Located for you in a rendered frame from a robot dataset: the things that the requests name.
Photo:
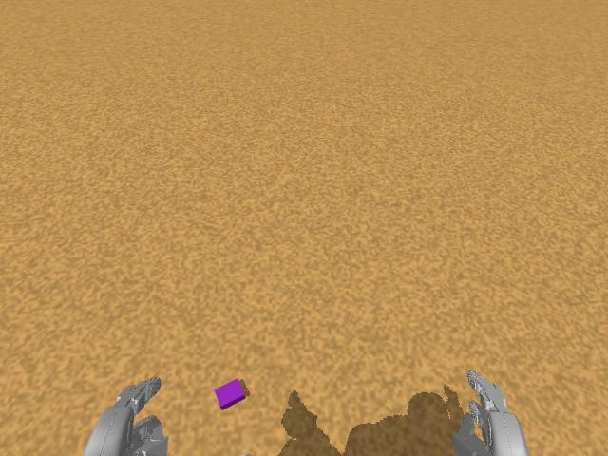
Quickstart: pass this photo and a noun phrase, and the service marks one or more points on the left robot hand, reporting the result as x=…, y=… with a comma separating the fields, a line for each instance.
x=114, y=433

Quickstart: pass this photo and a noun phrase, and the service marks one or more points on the right robot hand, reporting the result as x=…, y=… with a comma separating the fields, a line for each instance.
x=501, y=430

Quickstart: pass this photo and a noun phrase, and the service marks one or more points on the small box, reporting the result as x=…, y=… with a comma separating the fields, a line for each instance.
x=229, y=394

